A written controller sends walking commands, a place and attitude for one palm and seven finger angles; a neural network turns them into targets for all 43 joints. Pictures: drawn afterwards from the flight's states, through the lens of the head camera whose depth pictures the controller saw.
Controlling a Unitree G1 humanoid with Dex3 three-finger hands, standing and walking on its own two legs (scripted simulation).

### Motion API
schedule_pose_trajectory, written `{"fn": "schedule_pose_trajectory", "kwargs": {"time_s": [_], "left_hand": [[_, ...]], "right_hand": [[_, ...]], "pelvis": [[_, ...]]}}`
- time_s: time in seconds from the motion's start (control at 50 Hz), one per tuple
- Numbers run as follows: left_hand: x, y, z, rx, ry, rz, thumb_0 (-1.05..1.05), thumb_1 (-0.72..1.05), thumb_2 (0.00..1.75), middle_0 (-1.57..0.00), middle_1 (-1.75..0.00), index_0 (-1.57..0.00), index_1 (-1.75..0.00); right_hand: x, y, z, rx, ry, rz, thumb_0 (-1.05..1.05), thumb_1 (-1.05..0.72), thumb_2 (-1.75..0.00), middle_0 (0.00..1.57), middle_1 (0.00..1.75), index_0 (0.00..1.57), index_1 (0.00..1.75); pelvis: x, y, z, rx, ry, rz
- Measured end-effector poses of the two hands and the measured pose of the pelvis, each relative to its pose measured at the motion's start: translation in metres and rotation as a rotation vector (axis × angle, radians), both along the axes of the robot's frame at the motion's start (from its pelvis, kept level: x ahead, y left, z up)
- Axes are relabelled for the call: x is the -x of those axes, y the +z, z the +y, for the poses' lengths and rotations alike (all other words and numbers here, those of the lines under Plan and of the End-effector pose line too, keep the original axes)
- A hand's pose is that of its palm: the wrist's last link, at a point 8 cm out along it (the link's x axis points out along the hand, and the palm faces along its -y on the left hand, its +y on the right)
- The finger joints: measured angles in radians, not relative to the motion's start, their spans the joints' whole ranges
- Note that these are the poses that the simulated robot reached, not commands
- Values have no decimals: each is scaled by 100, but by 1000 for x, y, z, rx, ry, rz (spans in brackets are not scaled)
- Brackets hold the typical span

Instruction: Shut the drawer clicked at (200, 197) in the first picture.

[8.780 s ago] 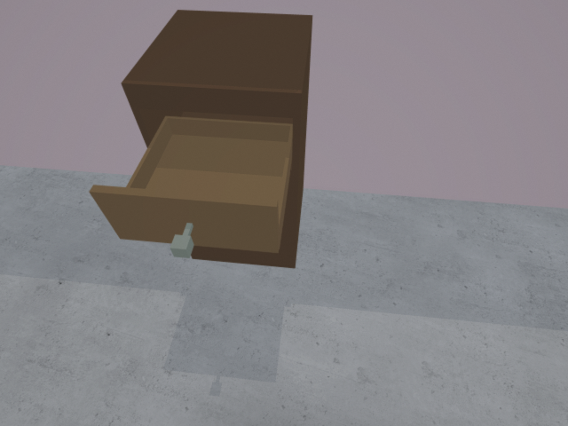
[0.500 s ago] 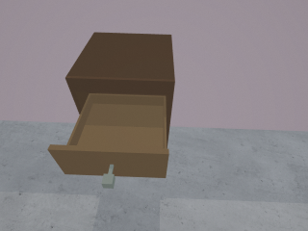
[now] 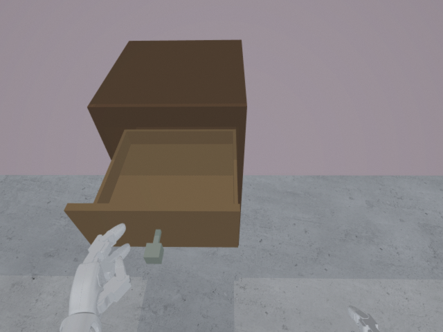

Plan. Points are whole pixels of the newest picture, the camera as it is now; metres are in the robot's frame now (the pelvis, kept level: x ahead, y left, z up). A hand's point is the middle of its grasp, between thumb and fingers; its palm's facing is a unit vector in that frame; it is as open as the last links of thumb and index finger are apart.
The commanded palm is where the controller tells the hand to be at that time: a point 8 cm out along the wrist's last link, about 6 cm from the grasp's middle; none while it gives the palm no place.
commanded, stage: raise the hand and make a fist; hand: left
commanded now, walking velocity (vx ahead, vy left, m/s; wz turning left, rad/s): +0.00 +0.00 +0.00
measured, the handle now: (155, 245) +0.34 +0.16 -0.10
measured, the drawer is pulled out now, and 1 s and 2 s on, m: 0.29 0.29 0.29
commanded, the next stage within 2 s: bring the fist close to the handle in 1.66 s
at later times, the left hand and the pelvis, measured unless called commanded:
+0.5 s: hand (154, 317) +0.17 +0.12 -0.03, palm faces -0.17 -0.98 -0.03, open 4.3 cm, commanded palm +0.13 +0.21 -0.02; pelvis -0.04 -0.05 -0.08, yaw +1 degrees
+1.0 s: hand (131, 313) +0.17 +0.15 +0.00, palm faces +0.02 -1.00 +0.00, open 3.1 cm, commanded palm +0.13 +0.20 -0.01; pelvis -0.03 +0.00 -0.07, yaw +0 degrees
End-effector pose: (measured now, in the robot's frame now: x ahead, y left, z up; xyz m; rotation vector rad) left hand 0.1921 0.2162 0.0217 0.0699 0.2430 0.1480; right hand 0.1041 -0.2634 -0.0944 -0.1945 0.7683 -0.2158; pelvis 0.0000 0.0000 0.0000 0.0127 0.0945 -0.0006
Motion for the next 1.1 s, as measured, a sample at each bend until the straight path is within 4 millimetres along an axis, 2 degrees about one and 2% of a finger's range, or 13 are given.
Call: {"fn": "schedule_pose_trajectory", "kwargs": {"time_s": [0.04,0.08,0.2,0.28,0.38,0.46,0.52,0.6,0.66,0.74,0.84,1.0,1.1], "left_hand": [[-4,2,-11,43,-69,-139,1,92,90,-32,-43,-32,-43],[6,-9,-20,77,-131,-213,0,92,90,-36,-47,-35,-47],[77,-72,-17,80,-115,-50,1,90,90,-48,-59,-47,-59],[105,-61,2,-4,14,-119,2,90,90,-56,-68,-55,-67],[83,-25,-6,-53,-74,-364,2,90,90,-65,-78,-65,-78],[42,-41,-30,22,-283,-240,1,90,90,-73,-87,-73,-87],[26,-54,-37,80,-309,-77,1,90,90,-79,-94,-79,-93],[28,-42,-22,75,-141,-66,2,90,90,-87,-102,-87,-102],[41,-25,-8,14,-55,-135,2,90,90,-93,-109,-92,-108],[57,-28,-4,-4,-88,-153,1,90,90,-101,-117,-100,-117],[63,-50,-22,87,-206,-102,1,90,90,-111,-128,-110,-128],[42,-20,-11,66,-134,-277,2,90,90,-127,-145,-127,-145],[48,-24,-22,114,-164,-171,1,90,90,-134,-154,-134,-153]], "right_hand": [[-25,9,-10,20,13,-91,2,-92,-90,20,30,20,30],[-47,18,-18,38,41,-170,1,-92,-90,20,30,20,30],[-99,26,-27,86,152,-312,1,-91,-90,20,30,19,30],[-111,8,-16,72,203,-332,1,-91,-90,20,30,19,30],[-95,-32,7,-11,239,-277,1,-91,-90,20,30,20,30],[-60,-58,14,-80,181,-176,1,-91,-90,20,30,20,30],[-29,-66,8,-102,95,-88,1,-90,-90,21,30,20,30],[4,-63,-8,-84,-16,6,1,-90,-90,21,30,20,30],[16,-60,-19,-49,-47,49,1,-90,-90,21,30,20,30],[11,-56,-26,2,-31,42,2,-91,-90,20,30,20,30],[-18,-43,-17,52,10,-59,2,-91,-90,20,30,19,30],[-64,-23,33,1,114,-185,1,-91,-90,20,30,19,30],[-78,-11,64,-56,166,-214,1,-91,-90,20,30,20,30]], "pelvis": [[5,-11,-8,-3,-15,40],[10,-22,-17,-6,-19,68],[24,-55,-37,5,4,116],[30,-71,-46,29,30,131],[40,-82,-50,52,47,139],[44,-82,-50,45,38,145],[42,-75,-48,28,23,144],[32,-63,-43,12,0,140],[27,-58,-38,10,-5,144],[26,-61,-28,23,6,156],[30,-66,-15,42,8,168],[26,-68,0,60,10,163],[21,-61,11,69,15,146]]}}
